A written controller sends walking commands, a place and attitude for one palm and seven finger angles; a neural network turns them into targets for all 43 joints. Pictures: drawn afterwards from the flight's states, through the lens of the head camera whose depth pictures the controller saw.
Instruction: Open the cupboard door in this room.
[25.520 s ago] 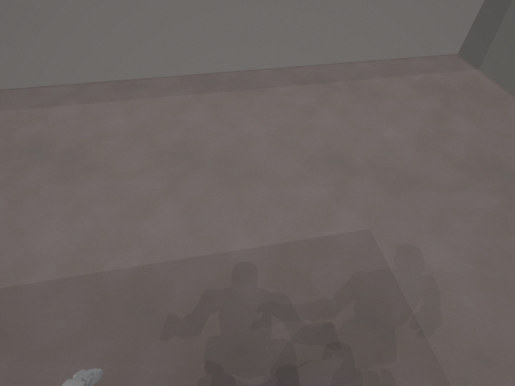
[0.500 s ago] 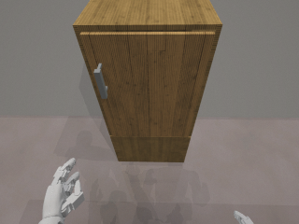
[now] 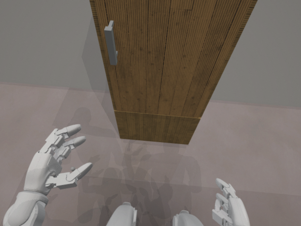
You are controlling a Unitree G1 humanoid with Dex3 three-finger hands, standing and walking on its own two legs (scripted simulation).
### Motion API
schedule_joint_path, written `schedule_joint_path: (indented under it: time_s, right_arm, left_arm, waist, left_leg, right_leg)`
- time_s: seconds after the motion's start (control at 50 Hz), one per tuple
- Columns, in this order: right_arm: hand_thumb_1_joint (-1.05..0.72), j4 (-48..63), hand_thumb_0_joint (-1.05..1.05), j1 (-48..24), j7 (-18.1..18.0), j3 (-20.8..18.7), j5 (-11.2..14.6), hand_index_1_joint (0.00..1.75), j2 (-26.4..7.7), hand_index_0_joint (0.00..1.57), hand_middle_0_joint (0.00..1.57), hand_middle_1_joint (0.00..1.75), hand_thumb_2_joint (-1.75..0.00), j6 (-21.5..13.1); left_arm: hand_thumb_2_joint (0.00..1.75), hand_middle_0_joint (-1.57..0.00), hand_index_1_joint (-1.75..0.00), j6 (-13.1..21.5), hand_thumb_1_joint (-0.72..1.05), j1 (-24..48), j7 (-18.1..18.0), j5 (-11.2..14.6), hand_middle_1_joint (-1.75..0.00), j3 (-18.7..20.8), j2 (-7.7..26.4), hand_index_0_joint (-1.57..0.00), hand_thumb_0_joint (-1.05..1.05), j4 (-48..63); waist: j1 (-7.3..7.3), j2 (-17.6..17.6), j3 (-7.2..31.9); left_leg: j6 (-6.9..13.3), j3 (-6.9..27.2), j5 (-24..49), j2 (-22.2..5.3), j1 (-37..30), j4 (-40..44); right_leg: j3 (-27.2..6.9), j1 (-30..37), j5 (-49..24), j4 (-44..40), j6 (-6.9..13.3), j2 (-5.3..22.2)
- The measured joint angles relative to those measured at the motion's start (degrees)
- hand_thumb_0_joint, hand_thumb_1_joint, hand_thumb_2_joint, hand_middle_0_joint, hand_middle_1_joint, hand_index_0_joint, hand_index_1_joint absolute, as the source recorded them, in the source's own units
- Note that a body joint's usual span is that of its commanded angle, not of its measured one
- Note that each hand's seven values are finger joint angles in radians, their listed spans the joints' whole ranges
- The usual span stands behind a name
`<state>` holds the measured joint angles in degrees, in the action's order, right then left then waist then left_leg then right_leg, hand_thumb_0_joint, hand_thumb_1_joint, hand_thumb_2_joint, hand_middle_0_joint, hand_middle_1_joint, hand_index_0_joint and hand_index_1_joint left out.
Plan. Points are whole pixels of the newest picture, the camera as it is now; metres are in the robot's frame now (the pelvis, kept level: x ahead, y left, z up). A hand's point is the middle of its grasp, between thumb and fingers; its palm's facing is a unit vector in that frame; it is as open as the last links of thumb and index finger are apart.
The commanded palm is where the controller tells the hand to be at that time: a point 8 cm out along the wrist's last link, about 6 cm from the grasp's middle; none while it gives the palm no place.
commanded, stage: raise the hand with hooked fingers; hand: left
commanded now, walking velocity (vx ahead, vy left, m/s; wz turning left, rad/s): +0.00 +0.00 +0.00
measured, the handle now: (112, 43) +0.63 +0.18 +0.10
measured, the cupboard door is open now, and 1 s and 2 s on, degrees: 0 0 0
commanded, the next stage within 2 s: move the hooked fingers beside the handle in 1.42 s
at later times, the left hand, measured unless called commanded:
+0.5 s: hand (52, 146) +0.27 +0.25 +0.09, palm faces +0.02 -1.00 -0.05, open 13.1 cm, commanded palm +0.24 +0.30 +0.09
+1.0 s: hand (42, 116) +0.32 +0.27 +0.13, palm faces +0.02 -1.00 -0.03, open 14.0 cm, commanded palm +0.28 +0.32 +0.12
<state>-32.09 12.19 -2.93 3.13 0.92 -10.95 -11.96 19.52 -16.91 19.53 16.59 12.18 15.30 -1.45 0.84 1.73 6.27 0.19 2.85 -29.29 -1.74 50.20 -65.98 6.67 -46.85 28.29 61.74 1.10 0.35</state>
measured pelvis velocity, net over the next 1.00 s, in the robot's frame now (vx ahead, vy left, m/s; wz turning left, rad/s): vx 0.02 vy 0.00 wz -0.02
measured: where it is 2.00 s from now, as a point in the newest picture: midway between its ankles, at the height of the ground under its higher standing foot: outside the picture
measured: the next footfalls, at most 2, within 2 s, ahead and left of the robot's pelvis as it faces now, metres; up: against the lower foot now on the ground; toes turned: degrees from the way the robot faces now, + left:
none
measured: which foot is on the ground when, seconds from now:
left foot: down 0.00-1.00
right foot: down 0.00-1.00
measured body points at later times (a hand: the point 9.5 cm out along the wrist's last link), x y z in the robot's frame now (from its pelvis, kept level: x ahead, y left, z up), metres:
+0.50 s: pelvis +0.01 +0.01 +0.03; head +0.06 +0.03 +0.47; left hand +0.26 +0.30 +0.09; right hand +0.18 -0.23 -0.04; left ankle +0.03 +0.11 -0.66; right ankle +0.02 -0.12 -0.66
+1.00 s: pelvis +0.02 +0.00 +0.04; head +0.06 +0.00 +0.49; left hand +0.31 +0.33 +0.13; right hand +0.17 -0.25 -0.04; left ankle +0.03 +0.11 -0.66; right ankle +0.02 -0.12 -0.66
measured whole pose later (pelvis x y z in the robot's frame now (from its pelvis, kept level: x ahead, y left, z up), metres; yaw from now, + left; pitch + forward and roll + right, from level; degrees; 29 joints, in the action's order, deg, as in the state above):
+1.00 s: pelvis +0.02 +0.00 +0.04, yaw -1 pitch +9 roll -2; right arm -32.9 16.3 -4.7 2.6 2.2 -16.4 -11.1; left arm 13.8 3.6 29.0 20.9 25.2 24.2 -24.0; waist -0.1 1.9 4.6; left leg 0.6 0.4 -24.2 -1.6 35.0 -50.1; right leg 4.3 -32.9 22.9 46.8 0.6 0.0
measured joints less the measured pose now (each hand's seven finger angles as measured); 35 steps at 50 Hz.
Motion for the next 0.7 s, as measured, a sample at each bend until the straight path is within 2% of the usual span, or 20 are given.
schedule_joint_path:
  time_s: [0.08,0.18,0.34,0.7]
  right_arm:
    - [-0.9,-0.4,0.02,2.6,0.1,-0.3,0.1,0.3,0.0,0.21,0.21,0.3,-0.9,0.1]
    - [-0.9,-0.4,0.02,4.5,0.0,-1.5,0.1,0.3,-2.0,0.21,0.21,0.3,-0.9,-0.3]
    - [-0.9,0.0,0.02,3.8,-0.8,-2.4,0.6,0.3,-4.9,0.2,0.2,0.3,-0.9,-1.0]
    - [-0.9,0.6,0.01,2.4,-1.0,0.1,0.9,0.3,-3.8,0.2,0.21,0.3,-0.9,-0.5]
  left_arm:
    - [0.61,-0.24,-0.74,-2.7,0.21,-0.8,-0.9,0.9,-0.74,1.3,0.4,-0.25,0.01,-0.3]
    - [0.56,-0.25,-0.81,-0.5,0.1,-1.8,-2.4,1.1,-0.82,2.6,0.3,-0.26,0.01,-0.7]
    - [0.48,-0.27,-0.93,-0.1,-0.09,1.5,-0.9,1.2,-0.94,3.4,1.5,-0.27,0.0,-3.7]
    - [0.32,-0.29,-1.17,-4.4,-0.46,11.6,4.6,3.1,-1.17,8.5,5.5,-0.3,-0.01,-12.5]
  waist:
    - [-1.39,0.3,0.3]
    - [-1.94,0.1,0.6]
    - [-1.64,-0.5,-0.2]
    - [-0.52,0.1,-0.7]
  left_leg:
    - [0.5,-1.4,1.0,0.0,-2.4,3.1]
    - [1.1,-2.3,1.7,0.4,-4.2,5.2]
    - [1.4,-2.3,2.0,0.7,-5.9,6.4]
    - [0.8,-1.9,3.5,0.5,-11.9,11.8]
  right_leg:
    - [-1.3,1.9,-1.4,-2.8,-0.6,0.0]
    - [-2.2,3.3,-2.1,-4.7,-1.2,0.3]
    - [-2.2,5.2,-2.5,-6.1,-1.4,0.6]
    - [-1.8,11.4,-4.0,-11.8,-1.1,0.1]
